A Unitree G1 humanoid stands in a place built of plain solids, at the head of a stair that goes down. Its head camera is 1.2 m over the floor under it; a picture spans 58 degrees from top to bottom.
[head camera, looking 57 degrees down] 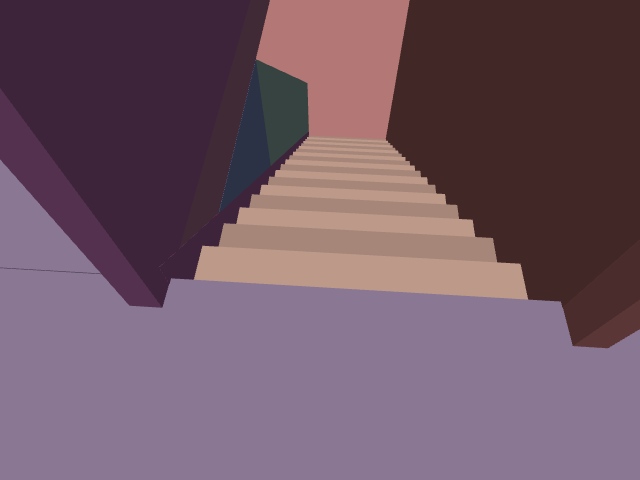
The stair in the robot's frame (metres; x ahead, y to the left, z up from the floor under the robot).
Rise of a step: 0.20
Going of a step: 0.24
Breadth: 1.20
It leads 4 degrees to the right of straight ahead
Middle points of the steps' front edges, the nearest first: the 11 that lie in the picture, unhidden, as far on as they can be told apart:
0.60 -0.13 0.00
0.84 -0.15 -0.20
1.09 -0.16 -0.39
1.33 -0.18 -0.59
1.57 -0.20 -0.79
1.82 -0.21 -0.99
2.06 -0.23 -1.18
2.31 -0.25 -1.38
2.55 -0.26 -1.58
2.79 -0.28 -1.78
3.04 -0.29 -1.97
